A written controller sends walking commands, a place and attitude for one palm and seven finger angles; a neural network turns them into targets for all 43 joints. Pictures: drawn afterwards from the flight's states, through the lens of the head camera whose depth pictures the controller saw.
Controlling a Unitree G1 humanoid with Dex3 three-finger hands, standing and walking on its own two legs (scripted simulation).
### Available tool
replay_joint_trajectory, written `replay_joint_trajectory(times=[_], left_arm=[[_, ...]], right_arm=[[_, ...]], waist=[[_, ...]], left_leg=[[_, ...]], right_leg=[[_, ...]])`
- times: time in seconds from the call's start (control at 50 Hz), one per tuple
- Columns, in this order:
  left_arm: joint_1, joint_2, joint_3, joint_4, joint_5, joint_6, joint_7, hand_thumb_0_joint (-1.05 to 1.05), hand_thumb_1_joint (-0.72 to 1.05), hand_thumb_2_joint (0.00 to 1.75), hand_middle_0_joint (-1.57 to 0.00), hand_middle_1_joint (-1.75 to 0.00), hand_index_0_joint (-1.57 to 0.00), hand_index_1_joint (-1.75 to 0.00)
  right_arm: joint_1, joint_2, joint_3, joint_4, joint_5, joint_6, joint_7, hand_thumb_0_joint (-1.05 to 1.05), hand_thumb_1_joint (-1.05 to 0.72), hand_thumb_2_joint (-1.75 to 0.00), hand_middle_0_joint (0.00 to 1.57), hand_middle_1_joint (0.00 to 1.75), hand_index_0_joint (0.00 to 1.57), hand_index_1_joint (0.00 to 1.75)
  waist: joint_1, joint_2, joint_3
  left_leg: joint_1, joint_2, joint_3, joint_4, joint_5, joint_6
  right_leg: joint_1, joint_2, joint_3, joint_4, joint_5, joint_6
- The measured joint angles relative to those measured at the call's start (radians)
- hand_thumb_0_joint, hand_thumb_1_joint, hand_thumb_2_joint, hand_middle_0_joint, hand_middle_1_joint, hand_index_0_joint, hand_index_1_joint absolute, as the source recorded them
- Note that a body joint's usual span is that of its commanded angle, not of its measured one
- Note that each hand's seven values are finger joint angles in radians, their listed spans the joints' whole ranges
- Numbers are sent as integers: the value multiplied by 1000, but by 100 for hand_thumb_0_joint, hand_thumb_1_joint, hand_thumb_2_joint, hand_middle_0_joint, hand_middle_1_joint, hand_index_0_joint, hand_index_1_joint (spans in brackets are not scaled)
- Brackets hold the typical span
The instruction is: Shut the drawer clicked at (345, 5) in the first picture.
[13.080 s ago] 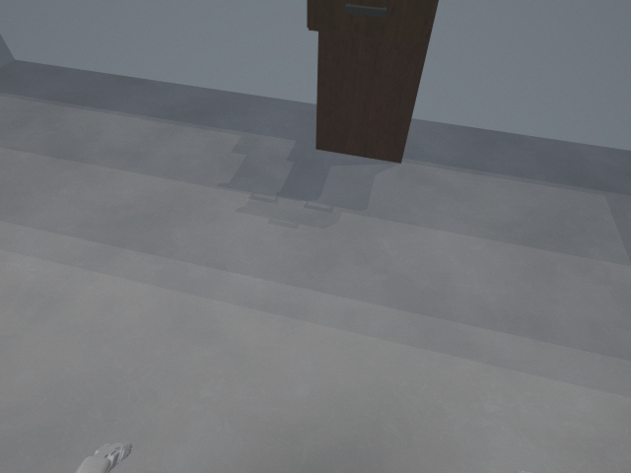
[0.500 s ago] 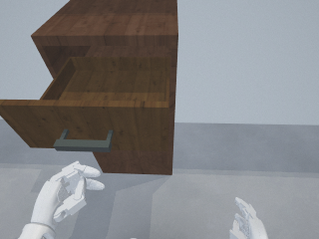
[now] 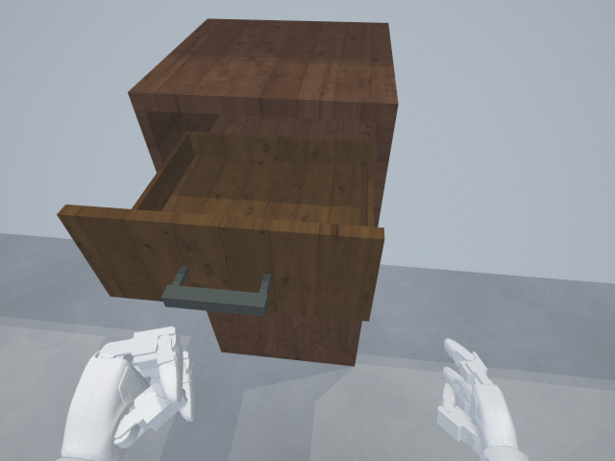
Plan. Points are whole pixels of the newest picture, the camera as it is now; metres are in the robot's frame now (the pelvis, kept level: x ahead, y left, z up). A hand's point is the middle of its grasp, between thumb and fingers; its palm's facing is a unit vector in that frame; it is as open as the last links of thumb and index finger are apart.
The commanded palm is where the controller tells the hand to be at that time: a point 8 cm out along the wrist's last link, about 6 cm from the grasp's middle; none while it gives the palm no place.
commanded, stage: raise the hand and make a fist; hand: left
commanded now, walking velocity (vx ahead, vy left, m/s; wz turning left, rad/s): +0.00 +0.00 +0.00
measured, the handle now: (220, 288) +0.32 +0.16 +0.07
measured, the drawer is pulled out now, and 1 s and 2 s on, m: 0.28 0.28 0.28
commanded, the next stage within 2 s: bring the fist close to the handle in 0.66 s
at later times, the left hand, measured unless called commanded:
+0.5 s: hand (188, 395) +0.15 +0.12 +0.16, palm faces +0.00 -0.99 -0.13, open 3.3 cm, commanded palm +0.10 +0.18 +0.17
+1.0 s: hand (182, 375) +0.17 +0.14 +0.14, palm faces +0.05 -0.99 -0.10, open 3.3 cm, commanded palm +0.12 +0.18 +0.15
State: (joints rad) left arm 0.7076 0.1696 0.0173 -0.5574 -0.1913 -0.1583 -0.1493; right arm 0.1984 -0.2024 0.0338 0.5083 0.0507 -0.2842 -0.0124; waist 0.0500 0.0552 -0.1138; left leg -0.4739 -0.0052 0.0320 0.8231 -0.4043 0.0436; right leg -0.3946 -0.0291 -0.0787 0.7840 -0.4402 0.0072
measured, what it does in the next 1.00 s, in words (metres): shifts its weight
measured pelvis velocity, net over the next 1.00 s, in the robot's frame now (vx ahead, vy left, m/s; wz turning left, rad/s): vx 0.01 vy -0.05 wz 0.01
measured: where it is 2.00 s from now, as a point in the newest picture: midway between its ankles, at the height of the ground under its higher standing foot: outside the picture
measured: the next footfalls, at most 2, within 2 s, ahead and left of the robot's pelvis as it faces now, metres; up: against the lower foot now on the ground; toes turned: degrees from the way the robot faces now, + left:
none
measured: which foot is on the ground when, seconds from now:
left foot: down 0.00-1.00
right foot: down 0.00-1.00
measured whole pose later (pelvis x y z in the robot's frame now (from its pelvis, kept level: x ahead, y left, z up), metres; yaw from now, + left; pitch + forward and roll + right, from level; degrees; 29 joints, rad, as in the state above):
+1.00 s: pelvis +0.01 -0.05 +0.02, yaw +0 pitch +0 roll +0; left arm 0.59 0.24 0.23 -0.37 -0.32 -0.09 -0.30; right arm 0.23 -0.27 0.04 0.63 0.08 -0.41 -0.08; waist 0.06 0.07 -0.08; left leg -0.32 0.04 0.00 0.65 -0.33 -0.03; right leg -0.24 0.03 -0.11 0.63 -0.39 -0.06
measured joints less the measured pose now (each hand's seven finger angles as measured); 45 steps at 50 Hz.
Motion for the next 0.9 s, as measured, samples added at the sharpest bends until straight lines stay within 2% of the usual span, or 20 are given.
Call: replay_joint_trajectory(times=[0.1, 0.2, 0.28, 0.44, 0.5, 0.6, 0.66, 0.82, 0.9], left_arm=[[7, 31, -19, -51, 14, 91, -7, 1, 90, 90, -134, -154, -135, -154], [-5, 53, 6, -118, 0, 119, 8, 1, 90, 90, -138, -158, -138, -158], [-23, 57, 39, -150, -18, 138, 6, 1, 90, 90, -139, -159, -140, -159], [-37, 70, 83, -85, -54, 220, -25, 1, 90, 90, -140, -160, -140, -160], [-25, 80, 100, -70, -61, 209, -20, 1, 90, 90, -140, -160, -140, -160], [-19, 90, 141, -54, -81, 137, -23, 1, 90, 90, -140, -160, -140, -160], [-34, 85, 153, -27, -95, 108, -46, 1, 90, 90, -140, -160, -140, -160], [-83, 107, 198, 83, -115, 122, -105, 1, 90, 90, -140, -160, -141, -160], [-103, 97, 222, 133, -135, 104, -126, 1, 90, 90, -140, -160, -140, -160]], right_arm=[[-3, 12, 37, -22, 4, 27, -4, 2, -90, -90, 20, 30, 21, 30], [18, 7, 53, -19, 9, 20, -4, 2, -90, -90, 20, 30, 21, 30], [37, -6, 52, 3, 18, 16, -7, 2, -90, -90, 20, 30, 21, 30], [54, -32, 34, 29, 34, 15, -36, 2, -90, -90, 20, 30, 21, 30], [61, -40, 23, 36, 33, -7, -41, 2, -90, -90, 20, 30, 20, 30], [70, -53, 8, 60, 31, -49, -46, 2, -90, -90, 20, 30, 20, 30], [68, -60, 3, 77, 33, -70, -53, 2, -90, -90, 20, 30, 20, 30], [48, -53, 7, 105, 35, -102, -76, 2, -90, -90, 20, 30, 20, 30], [41, -59, 10, 113, 31, -116, -75, 2, -90, -90, 20, 30, 20, 30]], waist=[[13, 4, 10], [16, 6, 19], [12, 13, 18], [-3, 13, 25], [-7, 11, 27], [-3, 19, 24], [2, 31, 22], [8, 33, 28], [8, 28, 28]], left_leg=[[36, -2, -3, -23, 11, 0], [62, 1, -8, -43, 22, -7], [86, 6, -10, -63, 31, -14], [121, 19, -10, -112, 58, -33], [126, 25, -16, -119, 62, -43], [134, 38, -31, -120, 61, -58], [142, 45, -39, -123, 61, -63], [166, 56, -41, -159, 70, -66], [166, 53, -39, -172, 74, -71]], right_leg=[[37, -1, -3, -24, 10, 0], [64, 4, -8, -43, 20, -6], [86, 9, -9, -61, 28, -13], [110, 24, -9, -91, 44, -32], [114, 31, -14, -97, 45, -42], [129, 46, -28, -106, 44, -57], [142, 54, -35, -118, 46, -62], [166, 68, -35, -157, 58, -72], [164, 65, -34, -164, 58, -71]])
